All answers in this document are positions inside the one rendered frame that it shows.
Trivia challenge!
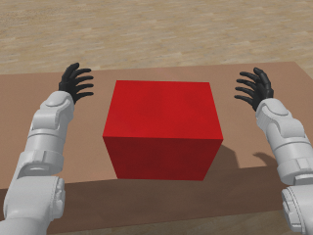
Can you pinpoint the robot left upper arm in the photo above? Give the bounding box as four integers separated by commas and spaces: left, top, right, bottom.
0, 175, 66, 235

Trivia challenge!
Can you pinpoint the right robot hand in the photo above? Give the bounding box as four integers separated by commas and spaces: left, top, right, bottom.
234, 68, 274, 111

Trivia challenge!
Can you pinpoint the pedestal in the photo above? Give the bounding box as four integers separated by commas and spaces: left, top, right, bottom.
0, 61, 313, 235

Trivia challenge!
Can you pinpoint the robot left forearm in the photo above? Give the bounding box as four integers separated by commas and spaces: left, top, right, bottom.
3, 91, 74, 219

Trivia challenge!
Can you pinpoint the left robot hand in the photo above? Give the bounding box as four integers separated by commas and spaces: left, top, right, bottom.
58, 63, 94, 105

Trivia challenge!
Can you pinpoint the robot right forearm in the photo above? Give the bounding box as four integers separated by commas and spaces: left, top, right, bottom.
255, 98, 313, 186

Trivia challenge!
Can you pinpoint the carton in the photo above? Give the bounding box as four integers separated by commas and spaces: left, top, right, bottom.
102, 80, 224, 181

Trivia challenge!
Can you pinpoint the robot right upper arm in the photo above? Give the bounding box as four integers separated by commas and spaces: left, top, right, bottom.
281, 184, 313, 235

